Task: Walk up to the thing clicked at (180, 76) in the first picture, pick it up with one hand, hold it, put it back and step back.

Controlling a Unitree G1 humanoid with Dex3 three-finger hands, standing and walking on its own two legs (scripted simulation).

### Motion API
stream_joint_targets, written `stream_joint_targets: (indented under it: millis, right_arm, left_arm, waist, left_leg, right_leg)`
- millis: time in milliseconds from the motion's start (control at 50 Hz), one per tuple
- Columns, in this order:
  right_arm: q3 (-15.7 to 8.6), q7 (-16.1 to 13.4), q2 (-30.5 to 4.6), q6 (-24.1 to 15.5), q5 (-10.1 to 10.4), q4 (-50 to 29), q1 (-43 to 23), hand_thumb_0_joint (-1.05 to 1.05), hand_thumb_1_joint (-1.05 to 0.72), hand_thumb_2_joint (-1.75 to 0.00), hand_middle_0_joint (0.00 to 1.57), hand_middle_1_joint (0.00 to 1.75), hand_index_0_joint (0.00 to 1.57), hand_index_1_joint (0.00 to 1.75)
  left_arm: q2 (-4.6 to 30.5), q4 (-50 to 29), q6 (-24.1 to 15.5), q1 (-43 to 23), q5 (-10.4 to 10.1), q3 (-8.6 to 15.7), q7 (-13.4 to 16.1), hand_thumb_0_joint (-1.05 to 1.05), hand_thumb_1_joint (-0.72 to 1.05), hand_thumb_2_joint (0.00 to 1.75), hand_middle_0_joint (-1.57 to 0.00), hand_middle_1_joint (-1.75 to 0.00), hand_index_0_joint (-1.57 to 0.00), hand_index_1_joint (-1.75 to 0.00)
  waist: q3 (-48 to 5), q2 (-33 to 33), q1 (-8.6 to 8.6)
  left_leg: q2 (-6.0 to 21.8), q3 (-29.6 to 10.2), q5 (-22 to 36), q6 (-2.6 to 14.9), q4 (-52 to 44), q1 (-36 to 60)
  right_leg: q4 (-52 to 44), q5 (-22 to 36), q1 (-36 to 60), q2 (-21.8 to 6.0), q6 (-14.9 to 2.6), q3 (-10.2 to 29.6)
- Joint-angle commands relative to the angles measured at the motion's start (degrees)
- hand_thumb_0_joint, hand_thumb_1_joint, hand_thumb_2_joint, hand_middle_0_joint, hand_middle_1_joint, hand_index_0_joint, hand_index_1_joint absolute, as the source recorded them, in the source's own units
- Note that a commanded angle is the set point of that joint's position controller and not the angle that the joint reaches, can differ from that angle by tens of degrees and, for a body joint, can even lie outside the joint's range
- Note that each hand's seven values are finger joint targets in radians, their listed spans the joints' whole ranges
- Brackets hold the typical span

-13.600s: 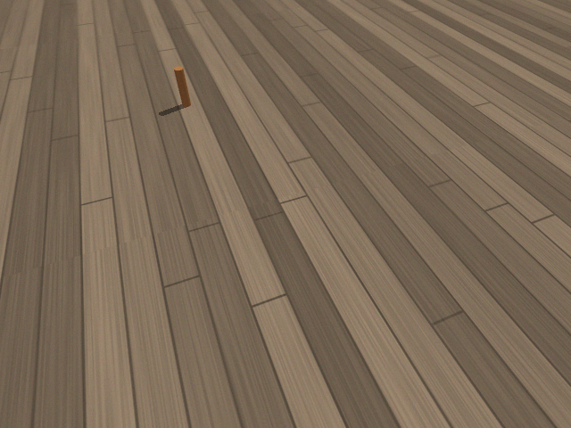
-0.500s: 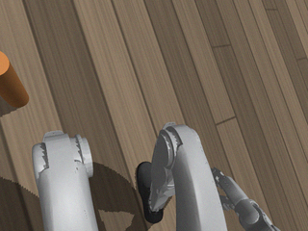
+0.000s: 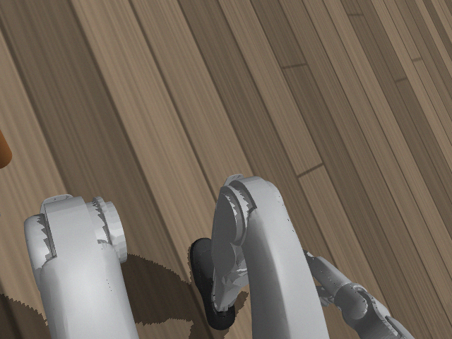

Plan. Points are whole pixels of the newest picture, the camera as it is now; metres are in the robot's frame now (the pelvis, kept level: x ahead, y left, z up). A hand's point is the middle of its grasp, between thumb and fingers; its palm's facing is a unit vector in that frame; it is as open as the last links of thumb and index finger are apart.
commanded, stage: close in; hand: left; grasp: from the side
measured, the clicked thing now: out of the picture +0.44 +0.30 -0.16
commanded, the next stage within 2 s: rest palm in 0.26 s
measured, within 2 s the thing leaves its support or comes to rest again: leaves its support in 1.50 s
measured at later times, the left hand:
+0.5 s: hand out of the picture +0.41 +0.30 -0.15, palm faces +0.28 -0.96 +0.00, open 17.0 cm
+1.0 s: hand out of the picture +0.43 +0.29 -0.15, palm faces +0.32 -0.95 +0.01, open 9.7 cm
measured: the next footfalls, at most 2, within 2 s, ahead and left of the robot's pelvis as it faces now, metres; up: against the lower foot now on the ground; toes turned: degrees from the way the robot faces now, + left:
none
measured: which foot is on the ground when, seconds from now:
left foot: down 0.00-1.00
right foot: down 0.00-1.00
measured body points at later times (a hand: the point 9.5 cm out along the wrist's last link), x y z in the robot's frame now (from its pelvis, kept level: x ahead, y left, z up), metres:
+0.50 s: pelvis +0.00 +0.00 +0.00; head +0.21 +0.18 +0.35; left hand +0.39 +0.35 -0.15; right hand +0.18 -0.24 -0.04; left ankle +0.08 +0.13 -0.25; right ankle +0.13 -0.13 -0.25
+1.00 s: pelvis +0.00 +0.00 +0.00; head +0.22 +0.18 +0.34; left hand +0.41 +0.34 -0.15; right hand +0.17 -0.24 -0.04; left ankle +0.08 +0.13 -0.25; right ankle +0.13 -0.13 -0.25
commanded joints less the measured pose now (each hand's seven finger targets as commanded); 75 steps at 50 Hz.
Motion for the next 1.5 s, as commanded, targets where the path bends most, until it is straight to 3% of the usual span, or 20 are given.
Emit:
stream_joint_targets:
  millis: [0, 100, 120, 140, 220, 260, 340, 400, 460, 580, 620, 700, 860, 960, 1060, 1100, 1140, 1240, 1360, 1480]
  right_arm:
    - [-6.80, -0.36, -19.68, -0.17, 0.29, -1.79, 1.33, 0.00, -0.94, -0.91, 0.20, 0.30, 0.20, 0.30]
    - [-5.60, -0.07, -19.08, 0.40, 0.36, -2.73, -0.07, 0.00, -0.92, -0.90, 0.20, 0.30, 0.20, 0.30]
    - [-5.34, -0.08, -19.08, 0.62, 0.17, -2.71, 0.32, 0.00, -0.92, -0.90, 0.20, 0.30, 0.20, 0.30]
    - [-5.03, 0.00, -18.82, 0.93, 0.00, -2.94, -0.26, 0.00, -0.92, -0.90, 0.20, 0.30, 0.20, 0.30]
    - [-4.56, 0.13, -18.78, 1.75, -1.05, -3.33, -0.89, 0.00, -0.91, -0.90, 0.20, 0.30, 0.20, 0.30]
    - [-4.58, 0.28, -19.07, 2.05, -1.47, -3.27, -0.73, 0.00, -0.91, -0.90, 0.20, 0.30, 0.20, 0.30]
    - [-5.14, 0.29, -19.45, 2.23, -1.65, -2.72, -1.09, 0.00, -0.92, -0.90, 0.20, 0.30, 0.20, 0.30]
    - [-4.94, 0.55, -19.24, 2.22, -1.28, -2.58, -0.50, 0.00, -0.90, -0.90, 0.20, 0.30, 0.20, 0.30]
    - [-4.52, 0.67, -19.35, 2.16, -1.17, -2.74, -0.38, 0.00, -0.90, -0.90, 0.20, 0.30, 0.20, 0.30]
    - [-3.26, 0.58, -19.03, 2.90, -1.56, -3.06, -1.06, 0.00, -0.89, -0.90, 0.20, 0.30, 0.20, 0.30]
    - [-2.66, 0.60, -18.66, 3.24, -2.03, -3.36, -1.42, 0.00, -0.89, -0.90, 0.20, 0.30, 0.20, 0.30]
    - [-2.50, 0.53, -18.73, 3.93, -2.56, -3.32, -1.29, 0.00, -0.88, -0.90, 0.20, 0.30, 0.20, 0.30]
    - [-2.69, 0.43, -19.12, 4.17, -2.17, -3.25, -0.80, 0.00, -0.88, -0.89, 0.20, 0.30, 0.20, 0.30]
    - [-2.71, 0.50, -19.16, 4.24, -1.79, -3.53, -0.18, 0.00, -0.87, -0.89, 0.20, 0.30, 0.20, 0.30]
    - [-2.39, 0.34, -18.77, 4.83, -1.88, -3.62, -0.76, 0.00, -0.86, -0.89, 0.20, 0.30, 0.20, 0.30]
    - [-2.48, 0.30, -18.95, 5.14, -1.89, -3.80, -0.65, 0.00, -0.87, -0.89, 0.20, 0.30, 0.20, 0.30]
    - [-2.74, 0.39, -19.12, 5.20, -2.18, -3.70, -0.64, 0.00, -0.87, -0.89, 0.20, 0.30, 0.20, 0.30]
    - [-2.93, 0.57, -19.15, 5.20, -2.15, -3.73, -0.54, 0.00, -0.87, -0.89, 0.20, 0.30, 0.20, 0.30]
    - [-3.06, 0.37, -18.81, 5.46, -2.12, -3.18, 0.68, 0.00, -0.89, -0.90, 0.20, 0.30, 0.20, 0.30]
    - [-4.54, 0.36, -18.63, 6.10, -1.44, -3.41, 1.09, 0.00, -0.89, -0.90, 0.20, 0.30, 0.20, 0.30]
  left_arm:
    - [5.55, -8.35, -4.38, -13.02, -2.55, -4.29, 0.42, 0.00, -0.61, 0.00, -0.06, -0.06, -0.06, -0.05]
    - [7.25, -5.25, -5.78, -12.54, -2.67, -2.85, 3.24, 0.00, -0.61, 0.04, -0.05, -0.08, -0.06, -0.07]
    - [7.78, -4.82, -6.16, -12.59, -2.21, -2.19, 4.00, 0.00, -0.61, 0.05, -0.05, -0.07, -0.06, -0.07]
    - [9.66, -4.98, -6.54, -11.60, -1.77, -0.90, 4.87, 0.00, -0.61, 0.05, -0.05, -0.07, -0.05, -0.07]
    - [11.72, -6.24, -8.26, -11.55, 0.06, 0.82, 6.99, 0.00, -0.54, 0.09, -0.04, -0.06, -0.04, -0.06]
    - [11.26, -7.40, -8.68, -12.18, 0.74, 0.19, 7.61, 0.00, -0.51, 0.10, -0.03, -0.07, -0.03, -0.06]
    - [7.23, -8.81, -8.31, -12.78, 1.54, -4.69, 7.40, 0.00, -0.48, 0.11, -0.05, -0.08, -0.05, -0.08]
    - [5.00, -7.44, -7.50, -13.14, 0.54, -6.51, 7.73, 0.00, -0.44, 0.16, -0.15, -0.12, -0.13, -0.13]
    - [3.96, -6.32, -7.51, -14.00, -0.58, -7.01, 8.38, 0.00, -0.42, 0.18, -0.15, -0.13, -0.14, -0.14]
    - [7.88, -4.59, -8.88, -14.19, 0.39, -4.18, 11.20, 0.00, -0.30, 0.25, -0.18, -0.18, -0.17, -0.19]
    - [9.27, -4.41, -9.37, -14.62, 0.78, -3.22, 12.16, 0.00, -0.18, 0.34, -0.33, -0.30, -0.32, -0.31]
    - [11.18, -5.53, -9.87, -14.66, 1.58, -1.69, 13.21, 0.00, -0.01, 0.44, -0.42, -0.39, -0.40, -0.40]
    - [8.32, -5.76, -8.09, -15.52, 1.88, -5.71, 12.46, 0.00, 0.29, 0.61, -0.62, -0.59, -0.61, -0.59]
    - [7.36, -5.02, -7.43, -16.27, 0.76, -5.53, 12.83, 0.00, 0.43, 0.74, -0.75, -0.72, -0.74, -0.72]
    - [12.03, -6.27, -7.62, -17.58, 2.33, -3.62, 14.00, 0.00, 0.61, 0.90, -0.91, -0.89, -0.91, -0.88]
    - [11.85, -5.39, -7.49, -17.32, 2.79, -3.29, 14.46, 0.00, 0.61, 1.00, -1.01, -1.02, -1.01, -1.01]
    - [9.81, -5.31, -7.56, -17.61, 2.98, -4.66, 14.48, 0.00, 0.62, 1.07, -1.09, -1.10, -1.10, -1.09]
    - [9.77, -6.66, -7.56, -19.27, 3.18, -5.24, 14.82, 0.00, 0.66, 1.20, -1.23, -1.25, -1.23, -1.25]
    - [10.56, -9.42, -6.89, -18.71, 2.87, -4.29, 14.63, 0.00, 0.67, 1.32, -1.26, -1.35, -1.26, -1.36]
    - [10.86, -15.15, -5.28, -18.66, 2.96, -3.46, 14.38, 0.00, 0.58, 1.37, -1.35, -1.45, -1.34, -1.46]
  waist:
    - [-31.87, 26.80, -5.88]
    - [-29.80, 25.57, -4.12]
    - [-29.60, 26.07, -4.21]
    - [-29.72, 26.20, -2.87]
    - [-30.41, 29.50, -2.64]
    - [-30.85, 31.07, -3.41]
    - [-30.65, 32.25, -5.58]
    - [-30.40, 29.16, -6.39]
    - [-30.28, 27.36, -6.64]
    - [-29.67, 28.27, -5.01]
    - [-29.94, 28.24, -4.97]
    - [-30.00, 29.82, -5.15]
    - [-30.73, 28.82, -6.80]
    - [-30.28, 27.24, -6.93]
    - [-29.13, 29.09, -5.55]
    - [-28.30, 29.62, -5.96]
    - [-28.70, 30.44, -6.97]
    - [-28.85, 30.05, -7.32]
    - [-32.74, 31.26, -6.71]
    - [-33.82, 34.39, -5.15]
  left_leg:
    - [2.68, 5.94, 3.15, -0.07, -17.94, 23.56]
    - [2.72, 5.41, 1.99, -0.07, -18.13, 21.77]
    - [2.73, 5.20, 2.88, -0.24, -18.34, 22.13]
    - [2.80, 5.59, 3.19, -0.23, -18.29, 21.79]
    - [3.02, 6.13, 4.22, -0.62, -18.38, 23.29]
    - [3.12, 5.72, 4.66, -0.85, -18.82, 24.43]
    - [3.34, 5.11, 6.14, -1.28, -18.97, 26.65]
    - [3.02, 4.84, 5.02, -0.79, -18.35, 24.77]
    - [2.81, 4.12, 4.90, -0.64, -17.87, 24.23]
    - [3.02, 3.89, 5.82, -0.80, -17.88, 23.85]
    - [3.00, 4.52, 5.87, -0.55, -17.14, 23.08]
    - [3.25, 4.99, 5.52, -0.47, -17.37, 23.32]
    - [3.33, 4.24, 5.85, -0.34, -17.49, 23.96]
    - [3.30, 3.82, 5.41, -0.20, -17.34, 23.47]
    - [3.53, 4.13, 4.27, -0.23, -17.84, 22.43]
    - [3.77, 3.77, 4.24, -0.45, -18.49, 22.79]
    - [3.94, 3.43, 4.56, -0.70, -18.68, 24.57]
    - [3.87, 3.31, 3.71, -0.54, -18.73, 24.05]
    - [3.79, 3.85, 9.16, -0.52, -17.85, 26.16]
    - [4.00, 4.33, 8.40, -0.99, -19.74, 27.69]
  right_leg:
    - [-10.91, 8.46, 11.50, 0.89, -3.87, -7.84]
    - [-10.51, 6.97, 11.60, 1.19, -4.13, -8.09]
    - [-10.23, 7.67, 12.20, 1.18, -4.06, -8.18]
    - [-10.29, 7.49, 12.45, 1.34, -4.26, -8.00]
    - [-9.99, 8.43, 13.48, 1.46, -4.48, -7.73]
    - [-9.61, 9.10, 13.28, 1.47, -4.62, -8.07]
    - [-9.24, 10.97, 11.75, 1.19, -4.52, -8.26]
    - [-9.96, 10.68, 12.40, 1.41, -4.23, -8.42]
    - [-10.11, 10.75, 12.47, 1.53, -3.96, -8.79]
    - [-9.44, 10.69, 13.59, 1.73, -4.19, -8.99]
    - [-10.01, 10.75, 15.01, 2.03, -4.17, -8.80]
    - [-10.48, 10.87, 15.75, 2.11, -4.17, -8.42]
    - [-10.55, 11.82, 14.73, 2.13, -4.12, -9.06]
    - [-10.85, 11.56, 14.82, 2.26, -3.86, -9.29]
    - [-10.81, 10.05, 14.41, 2.25, -4.25, -8.99]
    - [-10.43, 9.89, 13.58, 2.12, -4.30, -9.26]
    - [-10.34, 10.51, 13.04, 2.08, -4.24, -9.39]
    - [-10.48, 10.14, 13.11, 2.00, -4.09, -9.34]
    - [-10.51, 14.52, 16.33, 2.06, -3.97, -8.83]
    - [-10.29, 13.23, 14.50, 1.59, -4.44, -8.42]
